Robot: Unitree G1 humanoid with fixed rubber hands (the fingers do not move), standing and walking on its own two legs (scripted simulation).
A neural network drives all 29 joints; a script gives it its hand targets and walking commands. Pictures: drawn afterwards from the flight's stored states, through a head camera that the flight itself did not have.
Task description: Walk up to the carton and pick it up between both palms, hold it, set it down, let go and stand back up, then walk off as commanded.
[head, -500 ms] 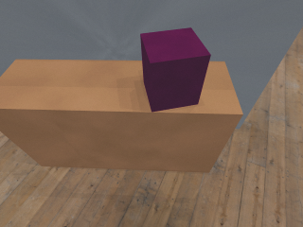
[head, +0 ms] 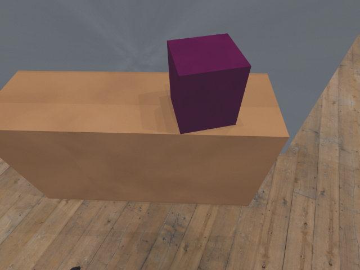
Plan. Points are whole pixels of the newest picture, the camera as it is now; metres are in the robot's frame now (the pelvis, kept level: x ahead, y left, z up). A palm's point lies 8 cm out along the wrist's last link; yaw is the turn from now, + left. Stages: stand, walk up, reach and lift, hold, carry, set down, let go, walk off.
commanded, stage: stand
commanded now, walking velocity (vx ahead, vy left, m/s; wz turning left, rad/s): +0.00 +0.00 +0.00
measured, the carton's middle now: (203, 85) +0.69 -0.05 -0.01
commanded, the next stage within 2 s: none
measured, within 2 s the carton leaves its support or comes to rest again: neither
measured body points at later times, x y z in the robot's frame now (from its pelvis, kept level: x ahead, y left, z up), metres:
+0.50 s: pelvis +0.01 +0.00 +0.00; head +0.03 -0.01 +0.45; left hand +0.09 +0.29 -0.13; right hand +0.08 -0.28 -0.14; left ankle -0.01 +0.14 -0.75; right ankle +0.04 -0.12 -0.75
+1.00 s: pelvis +0.02 +0.00 +0.00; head +0.04 +0.00 +0.45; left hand +0.10 +0.29 -0.13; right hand +0.09 -0.28 -0.14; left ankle -0.01 +0.14 -0.75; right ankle +0.04 -0.12 -0.75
